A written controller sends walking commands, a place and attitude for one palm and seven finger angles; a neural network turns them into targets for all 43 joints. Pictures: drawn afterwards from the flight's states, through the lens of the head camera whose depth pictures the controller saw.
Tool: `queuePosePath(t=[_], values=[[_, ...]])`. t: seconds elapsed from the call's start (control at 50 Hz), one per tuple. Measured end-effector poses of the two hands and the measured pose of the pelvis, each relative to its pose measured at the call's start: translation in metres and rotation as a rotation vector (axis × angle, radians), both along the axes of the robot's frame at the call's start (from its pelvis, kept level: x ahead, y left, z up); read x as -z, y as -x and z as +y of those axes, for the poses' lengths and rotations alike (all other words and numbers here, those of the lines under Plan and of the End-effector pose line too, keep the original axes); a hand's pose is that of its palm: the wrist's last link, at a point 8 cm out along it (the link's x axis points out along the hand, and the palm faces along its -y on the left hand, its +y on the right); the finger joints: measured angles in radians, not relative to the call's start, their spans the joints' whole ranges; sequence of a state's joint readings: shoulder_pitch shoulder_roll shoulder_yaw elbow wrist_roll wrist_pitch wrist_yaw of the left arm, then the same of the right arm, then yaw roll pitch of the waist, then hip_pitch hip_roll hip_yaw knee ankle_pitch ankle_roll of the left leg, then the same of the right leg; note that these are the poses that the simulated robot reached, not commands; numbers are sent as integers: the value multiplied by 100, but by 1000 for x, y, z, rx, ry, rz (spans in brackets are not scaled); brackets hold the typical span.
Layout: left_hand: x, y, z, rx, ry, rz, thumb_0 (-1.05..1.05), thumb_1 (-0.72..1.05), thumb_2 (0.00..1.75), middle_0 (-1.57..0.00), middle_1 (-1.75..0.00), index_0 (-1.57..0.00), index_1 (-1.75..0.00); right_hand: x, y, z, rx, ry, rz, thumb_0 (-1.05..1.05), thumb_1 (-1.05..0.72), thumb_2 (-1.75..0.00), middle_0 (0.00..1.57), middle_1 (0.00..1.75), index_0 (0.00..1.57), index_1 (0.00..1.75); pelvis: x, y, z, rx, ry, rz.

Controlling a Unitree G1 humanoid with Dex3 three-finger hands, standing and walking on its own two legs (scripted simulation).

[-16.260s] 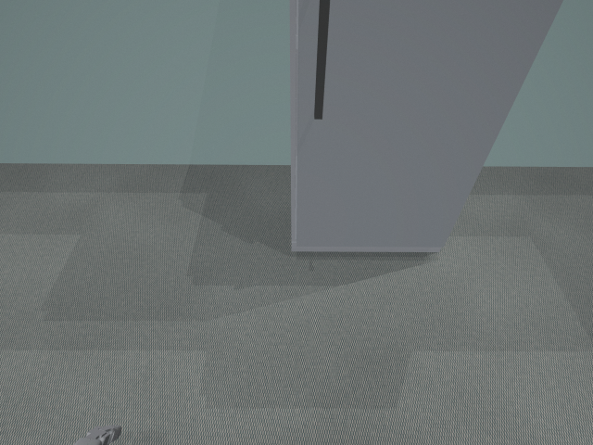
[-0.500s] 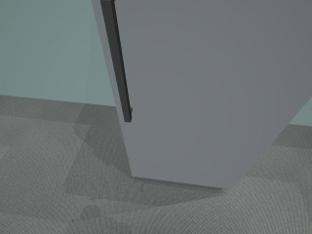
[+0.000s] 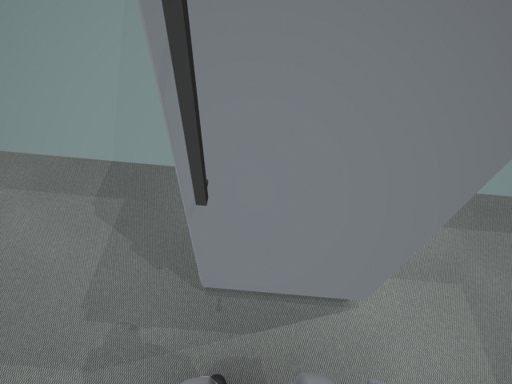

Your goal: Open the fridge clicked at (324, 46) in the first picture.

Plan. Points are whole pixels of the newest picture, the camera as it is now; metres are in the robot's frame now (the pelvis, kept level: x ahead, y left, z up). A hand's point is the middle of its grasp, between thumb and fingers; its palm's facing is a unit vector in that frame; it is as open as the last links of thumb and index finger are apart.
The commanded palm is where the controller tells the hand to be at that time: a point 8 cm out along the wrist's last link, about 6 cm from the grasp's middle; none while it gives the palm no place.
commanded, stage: come to a stop and stand still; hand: left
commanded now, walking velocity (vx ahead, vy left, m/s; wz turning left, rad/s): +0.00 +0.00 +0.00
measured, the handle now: (194, 120) +0.47 +0.14 +0.14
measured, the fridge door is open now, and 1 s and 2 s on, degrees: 0 0 0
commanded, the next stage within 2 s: look again from close up in 1.06 s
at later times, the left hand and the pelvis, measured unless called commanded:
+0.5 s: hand out of the picture -0.06 +0.11 -0.18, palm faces +0.10 -0.98 -0.15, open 7.3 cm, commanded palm none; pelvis -0.05 -0.05 +0.00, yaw +2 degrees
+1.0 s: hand out of the picture -0.11 +0.10 -0.17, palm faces +0.10 -0.98 -0.15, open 7.4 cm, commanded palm none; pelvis -0.07 -0.05 +0.01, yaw +2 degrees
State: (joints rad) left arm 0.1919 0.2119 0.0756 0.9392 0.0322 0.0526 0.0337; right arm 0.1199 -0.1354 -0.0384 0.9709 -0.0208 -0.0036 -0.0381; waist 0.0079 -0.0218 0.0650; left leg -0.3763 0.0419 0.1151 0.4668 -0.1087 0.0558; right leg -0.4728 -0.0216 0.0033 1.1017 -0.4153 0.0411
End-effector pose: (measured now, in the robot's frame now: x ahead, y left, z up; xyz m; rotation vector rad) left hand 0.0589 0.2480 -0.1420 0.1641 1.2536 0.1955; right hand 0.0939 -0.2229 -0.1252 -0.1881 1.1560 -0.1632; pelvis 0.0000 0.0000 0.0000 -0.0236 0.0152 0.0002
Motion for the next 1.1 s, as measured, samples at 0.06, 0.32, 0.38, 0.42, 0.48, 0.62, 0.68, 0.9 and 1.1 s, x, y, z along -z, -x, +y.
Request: queuePosePath(t=[0.06, 0.32, 0.38, 0.42, 0.48, 0.62, 0.68, 0.9, 1.1], values=[[-6, -6, -8, 20, -11, -43, 0, 91, 90, -19, -30, -20, -30, 6, 25, -15, 22, -6, 28, -1, -92, -90, 20, 30, 21, 30, 1, 9, -8, -6, -3, -1], [-13, 75, -71, -17, 6, 28, 0, 92, 89, -20, -30, -20, -30, 21, 138, -54, 81, -76, 251, 0, -91, -90, 20, 30, 20, 30, -3, 33, -50, -37, -32, -16], [-5, 94, -78, -32, 33, 65, 1, 92, 89, -20, -30, -20, -30, 18, 151, -52, 75, -68, 282, 0, -91, -90, 19, 30, 20, 30, -2, 36, -53, -39, -23, -13], [3, 106, -82, -49, 56, 90, 1, 92, 89, -20, -30, -20, -30, 20, 156, -49, 64, -58, 292, 0, -91, -90, 19, 30, 20, 30, 2, 38, -52, -44, -4, -11], [8, 123, -89, -69, 85, 130, 1, 92, 89, -20, -30, -20, -30, 15, 158, -40, 46, -55, 296, 0, -91, -90, 19, 30, 20, 30, -1, 45, -53, -39, -19, -23], [4, 153, -103, -86, 122, 175, 1, 91, 89, -20, -30, -20, -30, 15, 158, -33, 16, -63, 267, 2, -93, -90, 20, 30, 20, 30, -6, 56, -51, -35, -25, -44], [2, 163, -106, -87, 122, 185, 0, 91, 89, -20, -30, -20, -30, 16, 160, -33, 14, -68, 259, 2, -94, -90, 20, 30, 20, 30, -7, 60, -50, -36, -27, -47], [0, 181, -104, -85, 104, 206, 0, 90, 90, -20, -30, -20, -30, 18, 180, -28, 22, -97, 272, 1, -92, -90, 20, 30, 20, 30, -7, 69, -53, -33, -30, -42], [0, 172, -103, -81, 100, 190, 0, 90, 90, -19, -30, -20, -30, 18, 199, -20, 34, -115, 323, 0, -91, -90, 20, 30, 20, 30, -6, 69, -52, -36, -30, -31]])
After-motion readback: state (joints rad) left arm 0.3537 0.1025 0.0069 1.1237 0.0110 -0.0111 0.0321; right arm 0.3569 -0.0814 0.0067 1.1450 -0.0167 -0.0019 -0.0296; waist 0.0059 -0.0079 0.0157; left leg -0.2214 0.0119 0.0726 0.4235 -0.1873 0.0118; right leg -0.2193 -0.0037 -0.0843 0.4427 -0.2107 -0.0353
